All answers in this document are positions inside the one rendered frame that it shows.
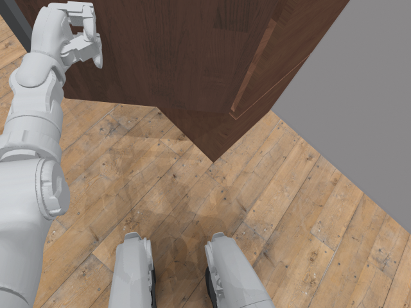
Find robot left hand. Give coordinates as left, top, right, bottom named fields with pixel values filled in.
left=30, top=1, right=103, bottom=73

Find handle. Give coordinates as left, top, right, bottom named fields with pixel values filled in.
left=0, top=0, right=33, bottom=53

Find robot right shin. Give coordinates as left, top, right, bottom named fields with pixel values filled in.
left=211, top=232, right=235, bottom=308

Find left robot thigh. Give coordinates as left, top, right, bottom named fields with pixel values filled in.
left=108, top=237, right=153, bottom=308

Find left robot forearm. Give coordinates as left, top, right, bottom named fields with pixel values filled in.
left=0, top=52, right=66, bottom=164

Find cupboard door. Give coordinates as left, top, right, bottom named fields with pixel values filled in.
left=15, top=0, right=279, bottom=114

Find robot left upper arm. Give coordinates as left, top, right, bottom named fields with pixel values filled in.
left=0, top=158, right=70, bottom=308

